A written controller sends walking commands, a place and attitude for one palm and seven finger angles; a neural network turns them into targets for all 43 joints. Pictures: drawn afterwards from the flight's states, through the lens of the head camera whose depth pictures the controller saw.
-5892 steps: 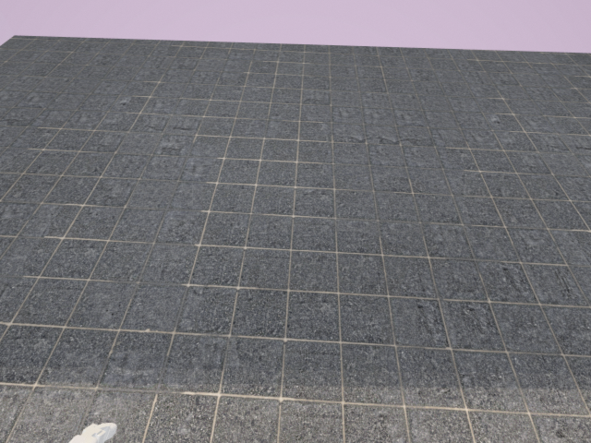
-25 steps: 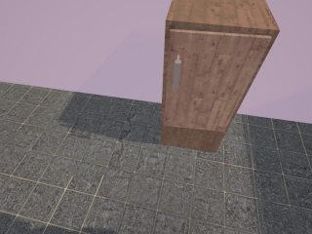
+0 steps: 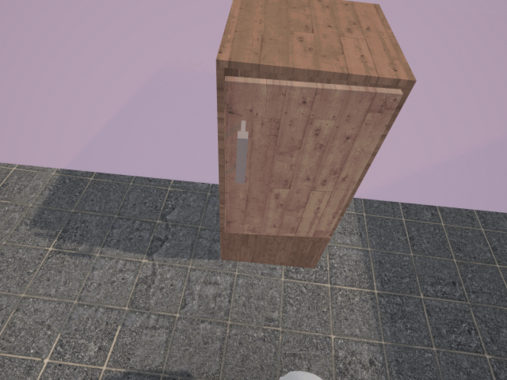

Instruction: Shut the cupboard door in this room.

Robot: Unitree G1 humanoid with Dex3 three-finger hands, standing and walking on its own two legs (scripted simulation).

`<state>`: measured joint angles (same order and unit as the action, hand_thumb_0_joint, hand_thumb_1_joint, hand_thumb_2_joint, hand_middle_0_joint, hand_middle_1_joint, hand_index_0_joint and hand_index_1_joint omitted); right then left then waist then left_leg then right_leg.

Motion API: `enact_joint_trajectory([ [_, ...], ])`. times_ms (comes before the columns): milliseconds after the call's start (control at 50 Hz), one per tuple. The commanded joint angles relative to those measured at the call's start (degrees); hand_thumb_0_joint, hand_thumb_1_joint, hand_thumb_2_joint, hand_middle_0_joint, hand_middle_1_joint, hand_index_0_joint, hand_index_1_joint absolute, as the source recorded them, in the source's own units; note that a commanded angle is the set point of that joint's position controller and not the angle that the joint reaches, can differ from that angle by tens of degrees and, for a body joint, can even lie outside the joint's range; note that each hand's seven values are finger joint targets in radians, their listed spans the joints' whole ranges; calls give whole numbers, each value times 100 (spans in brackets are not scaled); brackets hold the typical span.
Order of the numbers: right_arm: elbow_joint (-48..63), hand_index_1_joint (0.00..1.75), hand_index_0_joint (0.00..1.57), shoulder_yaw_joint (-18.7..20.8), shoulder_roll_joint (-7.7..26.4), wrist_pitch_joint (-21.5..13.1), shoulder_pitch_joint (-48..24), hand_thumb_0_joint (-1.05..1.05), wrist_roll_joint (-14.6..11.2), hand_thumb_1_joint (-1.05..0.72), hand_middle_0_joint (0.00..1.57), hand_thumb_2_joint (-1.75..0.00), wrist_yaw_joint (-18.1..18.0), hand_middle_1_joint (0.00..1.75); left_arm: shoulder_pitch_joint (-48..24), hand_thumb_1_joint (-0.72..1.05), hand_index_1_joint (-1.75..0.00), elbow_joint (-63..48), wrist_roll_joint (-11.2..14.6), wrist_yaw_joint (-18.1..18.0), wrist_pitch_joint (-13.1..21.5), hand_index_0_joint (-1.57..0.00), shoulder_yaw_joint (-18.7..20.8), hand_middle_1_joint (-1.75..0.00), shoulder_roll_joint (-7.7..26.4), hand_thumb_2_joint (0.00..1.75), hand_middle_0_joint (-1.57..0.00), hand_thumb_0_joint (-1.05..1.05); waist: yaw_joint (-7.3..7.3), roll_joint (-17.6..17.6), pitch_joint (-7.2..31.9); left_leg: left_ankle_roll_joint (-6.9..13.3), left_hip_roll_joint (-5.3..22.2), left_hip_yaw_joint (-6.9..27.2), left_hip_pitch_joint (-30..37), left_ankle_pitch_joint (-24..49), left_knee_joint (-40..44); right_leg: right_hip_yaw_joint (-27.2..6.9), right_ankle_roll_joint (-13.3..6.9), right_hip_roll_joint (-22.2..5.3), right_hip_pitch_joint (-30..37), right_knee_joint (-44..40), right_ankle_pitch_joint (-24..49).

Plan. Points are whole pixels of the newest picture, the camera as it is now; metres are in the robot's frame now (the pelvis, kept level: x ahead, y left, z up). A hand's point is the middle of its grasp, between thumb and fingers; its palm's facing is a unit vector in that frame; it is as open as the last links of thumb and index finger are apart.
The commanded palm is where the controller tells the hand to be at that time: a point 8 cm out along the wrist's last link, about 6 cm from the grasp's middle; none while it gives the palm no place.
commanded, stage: take the last steps up to it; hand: left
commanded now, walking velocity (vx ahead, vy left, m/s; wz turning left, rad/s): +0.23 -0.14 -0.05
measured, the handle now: (241, 152) +0.60 +0.05 -0.04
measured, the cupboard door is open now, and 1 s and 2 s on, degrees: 3 3 3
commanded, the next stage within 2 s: come to a stop and stand still in 0.14 s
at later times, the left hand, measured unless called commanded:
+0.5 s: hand (208, 336) +0.22 +0.09 -0.17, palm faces +0.03 -0.98 -0.21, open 7.3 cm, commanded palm none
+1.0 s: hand (232, 363) +0.18 +0.04 -0.16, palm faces +0.00 -0.97 -0.25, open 7.4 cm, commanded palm none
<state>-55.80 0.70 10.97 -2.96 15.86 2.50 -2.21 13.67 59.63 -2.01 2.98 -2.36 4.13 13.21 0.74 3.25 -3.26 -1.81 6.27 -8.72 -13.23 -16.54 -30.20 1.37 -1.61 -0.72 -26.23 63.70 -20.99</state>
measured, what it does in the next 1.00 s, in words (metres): steps to the right: right foot, then left foot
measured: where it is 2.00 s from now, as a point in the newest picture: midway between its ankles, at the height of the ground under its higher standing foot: outside the picture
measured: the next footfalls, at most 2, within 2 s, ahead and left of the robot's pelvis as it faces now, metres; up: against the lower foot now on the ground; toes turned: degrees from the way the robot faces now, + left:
right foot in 0.20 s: +0.20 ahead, -0.20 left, +0.00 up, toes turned -7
left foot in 0.52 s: +0.24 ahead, +0.00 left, +0.00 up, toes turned +4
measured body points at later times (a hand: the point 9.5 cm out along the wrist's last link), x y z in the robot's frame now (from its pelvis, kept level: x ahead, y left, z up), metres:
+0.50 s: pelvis +0.16 -0.10 +0.00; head +0.20 -0.09 +0.45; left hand +0.22 +0.14 -0.16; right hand +0.24 -0.34 -0.15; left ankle +0.20 +0.00 -0.73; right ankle +0.16 -0.19 -0.74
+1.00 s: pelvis +0.14 -0.15 +0.00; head +0.16 -0.17 +0.45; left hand +0.18 +0.09 -0.14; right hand +0.20 -0.40 -0.16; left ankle +0.14 -0.01 -0.72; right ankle +0.12 -0.24 -0.74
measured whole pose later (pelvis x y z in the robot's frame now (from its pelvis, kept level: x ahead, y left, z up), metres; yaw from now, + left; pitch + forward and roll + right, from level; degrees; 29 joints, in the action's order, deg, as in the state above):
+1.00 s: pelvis +0.14 -0.15 +0.00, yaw +0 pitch -1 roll +2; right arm -58.2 2.3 12.4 3.0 10.4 0.3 -1.0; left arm 13.4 59.3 -1.3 -1.3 -0.8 0.5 10.2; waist 0.4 -0.4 -3.0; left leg -1.0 0.5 -1.3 -16.4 -22.5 -37.2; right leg 0.2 -2.4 -0.1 -10.7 30.0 -18.2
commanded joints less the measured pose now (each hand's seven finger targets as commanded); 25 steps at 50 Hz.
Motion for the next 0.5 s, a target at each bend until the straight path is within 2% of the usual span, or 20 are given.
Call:
enact_joint_trajectory([
  [0, 51, 30, 20, 343, 1225, -27, 361, 0, -14, -90, 20, -90, -13, 30, -311, 90, -30, -588, 42, 89, 124, -20, 32, -30, 89, 90, -20, 0, 24, -1361, -84, 745, 1302, 709, 166, 641, 1823, 14, 175, -439, -415, -1176, 530],
  [40, 11, 30, 20, 381, 1215, 26, 335, 0, -9, -90, 20, -90, 46, 30, -449, 90, -30, -626, 56, 83, 159, -20, 2, -30, 105, 90, -20, 0, 75, -1365, -181, 702, 1152, 487, -81, 607, 1723, 359, 200, -277, 82, -1970, 652],
  [80, -5, 30, 20, 454, 1309, 70, 241, 0, -29, -90, 20, -90, 77, 30, -342, 90, -30, -576, 47, 80, 201, -20, 4, -30, 146, 90, -20, 0, -8, -1299, -36, 647, 1145, 386, -137, 412, 1441, 517, 206, -167, 619, -2523, 1000],
  [100, -22, 30, 20, 469, 1330, 99, 251, 0, -31, -90, 20, -90, 95, 30, -223, 90, -30, -523, 40, 68, 237, -20, 3, -30, 191, 90, -20, 0, -55, -1250, 59, 574, 1056, 338, -105, 414, 1189, 684, 195, -27, 943, -2854, 1100],
  [120, -38, 30, 20, 480, 1313, 125, 249, 0, -46, -90, 20, -90, 116, 30, 62, 90, -30, -430, 40, 44, 283, -20, 29, -30, 306, 90, -20, 0, -189, -1076, 207, 436, 908, 215, -108, 552, 762, 771, 160, 86, 1423, -3205, 1197],
  [140, -68, 30, 20, 450, 1158, 137, 317, 0, -72, -90, 20, -90, 153, 30, 436, 90, -30, -299, 33, 1, 349, -20, 68, -30, 545, 90, -20, 0, -362, -530, 309, 266, 593, -60, -455, 782, -20, 622, 62, 74, 2156, -3566, 1163],
  [160, -7, 30, 20, 356, 803, 118, 366, 0, -130, -90, 20, -90, 198, 30, 1041, 90, -30, -133, 10, -81, 424, -20, 174, -30, 1001, 90, -20, 0, -660, 485, 709, 108, 163, -323, -1459, 123, -1262, -525, -289, -828, 3292, -3912, 929],
  [180, 242, 30, 20, 257, 437, 120, 89, 0, -197, -90, 20, -90, 185, 30, 1564, 90, -30, 18, 36, -158, 443, -20, 271, -30, 1467, 90, -20, 0, -864, 1577, 934, 67, -419, -135, -2074, -2241, -2873, -2170, -854, -2023, 3466, -4698, 1308],
  [200, 246, 30, 20, 286, 600, 150, 12, 0, -208, -90, 20, -90, 134, 30, 1321, 90, -30, 11, 65, -228, 455, -20, 223, -30, 1409, 90, -20, 0, -732, 1623, 965, 167, -208, 563, -2135, -2165, -3662, -2438, -1082, -2103, 3009, -4978, 1383],
  [220, 172, 30, 20, 314, 615, 151, -33, 0, -200, -90, 20, -90, 104, 30, 782, 90, -30, -94, 70, -274, 421, -20, 162, -30, 1166, 90, -20, 0, -517, 1506, 631, 160, -97, 721, -2260, -1777, -4060, -2271, -1170, -2053, 2637, -5004, 1451],
  [240, 91, 30, 20, 284, 617, 152, -11, 0, -181, -90, 20, -90, 96, 30, 356, 90, -30, -186, 95, -356, 424, -20, 79, -30, 856, 90, -20, 0, -324, 721, 505, 113, 80, 879, -2075, -1455, -3864, -1709, -1182, -2031, 2348, -4743, 2440],
  [260, -13, 30, 20, 209, 454, 166, 80, 0, -164, -90, 20, -90, 100, 30, 37, 90, -30, -294, 70, -398, 442, -20, 2, -30, 622, 90, -20, 0, -135, 373, 529, 60, 105, 894, -1709, -1241, -3462, -1070, -1058, -1810, 2005, -4452, 3705],
  [280, -115, 30, 20, 140, 297, 216, 248, 0, -164, -90, 20, -90, 92, 30, -109, 90, -30, -317, 50, -425, 467, -20, -56, -30, 507, 90, -20, 0, -4, 224, 657, 11, 9, 825, -1310, -1149, -2989, -697, -958, -1704, 1827, -4309, 4657],
  [300, -202, 30, 20, 80, 184, 271, 438, 0, -186, -90, 20, -90, 89, 30, -241, 90, -30, -333, 37, -445, 470, -20, -97, -30, 490, 90, -20, 0, 106, 245, 842, -24, -78, 768, -923, -1054, -2402, -437, -898, -1622, 1726, -4216, 5028],
  [340, -259, 30, 20, 62, 95, 330, 373, 0, -241, -90, 20, -90, 90, 30, -267, 90, -30, -297, 39, -482, 438, -20, -110, -30, 525, 90, -20, 0, 47, 181, 829, -65, -330, 573, -649, -713, -1490, -359, -858, -1490, 1857, -4092, 5473],
  [380, -218, 30, 20, 99, 252, 407, 287, 0, -228, -90, 20, -90, 77, 30, -173, 90, -30, -268, 84, -524, 370, -20, -41, -30, 556, 90, -20, 0, 0, 286, 849, -82, -424, 540, -599, -308, -897, -439, -865, -1526, 2147, -3961, 5467],
  [420, -96, 30, 20, 178, 437, 479, 114, 0, -203, -90, 20, -90, 78, 30, -116, 90, -30, -269, 102, -550, 287, -20, 16, -30, 628, 90, -20, 0, -46, 408, 656, -53, -445, 615, -498, 12, -487, -593, -864, -1654, 2062, -3810, 5273],
  [440, -72, 30, 20, 221, 494, 494, 123, 0, -201, -90, 20, -90, 85, 30, -120, 90, -30, -273, 98, -566, 258, -20, 33, -30, 634, 90, -20, 0, -11, 384, 623, -29, -364, 695, -327, 409, -176, -645, -842, -1702, 1931, -3667, 4998],
  [460, -28, 30, 20, 241, 584, 503, 63, 0, -182, -90, 20, -90, 85, 30, -108, 90, -30, -290, 128, -568, 223, -20, 32, -30, 638, 90, -20, 0, -20, 147, 572, 68, -217, 787, -82, 1364, 26, -549, -685, -1579, 1710, -3549, 4560],
  [480, 26, 30, 20, 279, 741, 499, 36, 0, -157, -90, 20, -90, 77, 30, -55, 90, -30, -344, 146, -578, 180, -20, 28, -30, 574, 90, -20, 0, -29, -300, 612, 278, 209, 1115, 369, 3059, 55, -338, -421, -1287, 1273, -3377, 3686],
])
